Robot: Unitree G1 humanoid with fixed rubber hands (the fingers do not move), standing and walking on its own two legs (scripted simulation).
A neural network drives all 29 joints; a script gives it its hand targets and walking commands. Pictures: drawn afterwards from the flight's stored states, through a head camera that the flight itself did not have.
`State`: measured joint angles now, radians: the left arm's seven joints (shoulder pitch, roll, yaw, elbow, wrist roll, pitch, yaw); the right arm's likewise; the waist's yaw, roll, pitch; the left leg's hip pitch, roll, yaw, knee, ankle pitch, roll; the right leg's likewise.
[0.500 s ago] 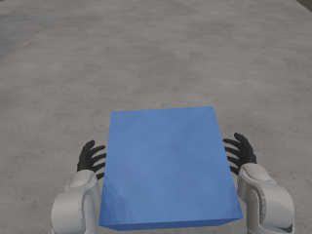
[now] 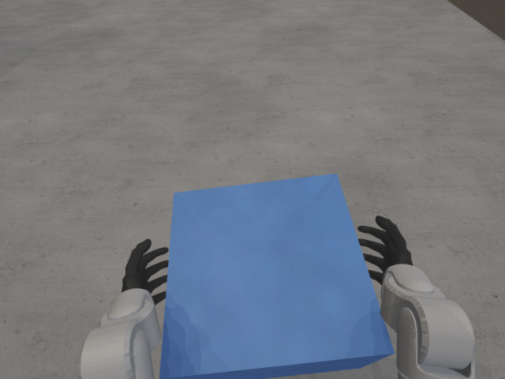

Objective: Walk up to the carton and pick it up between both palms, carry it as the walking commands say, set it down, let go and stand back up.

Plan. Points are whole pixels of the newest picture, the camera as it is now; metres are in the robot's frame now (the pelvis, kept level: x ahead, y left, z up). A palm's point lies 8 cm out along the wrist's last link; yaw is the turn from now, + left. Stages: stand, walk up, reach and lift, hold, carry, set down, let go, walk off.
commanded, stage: carry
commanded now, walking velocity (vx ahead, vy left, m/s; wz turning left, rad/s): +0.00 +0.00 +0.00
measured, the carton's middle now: (266, 280) +0.29 -0.01 +0.01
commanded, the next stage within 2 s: hold in 1.52 s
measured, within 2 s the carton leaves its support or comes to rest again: neither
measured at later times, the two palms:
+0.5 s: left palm (128, 316) +0.22 +0.18 +0.07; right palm (386, 290) +0.23 -0.16 +0.09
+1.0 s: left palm (132, 306) +0.25 +0.19 +0.06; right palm (373, 279) +0.25 -0.16 +0.07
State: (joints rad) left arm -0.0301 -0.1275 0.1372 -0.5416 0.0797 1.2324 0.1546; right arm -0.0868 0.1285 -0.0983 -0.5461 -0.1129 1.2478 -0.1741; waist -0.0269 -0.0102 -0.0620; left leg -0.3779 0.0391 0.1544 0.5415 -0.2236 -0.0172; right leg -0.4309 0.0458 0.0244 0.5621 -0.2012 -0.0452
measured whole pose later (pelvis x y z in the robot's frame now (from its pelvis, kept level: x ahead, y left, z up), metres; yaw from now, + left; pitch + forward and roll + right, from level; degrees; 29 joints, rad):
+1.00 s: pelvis -0.01 +0.01 +0.00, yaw +0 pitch +3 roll +0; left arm -0.08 -0.13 0.14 -0.23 0.13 1.00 0.14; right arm -0.10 0.13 -0.18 -0.22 -0.11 0.97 -0.13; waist 0.01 -0.01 -0.08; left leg -0.38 0.04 0.15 0.55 -0.23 0.04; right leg -0.40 0.05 0.02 0.51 -0.16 -0.03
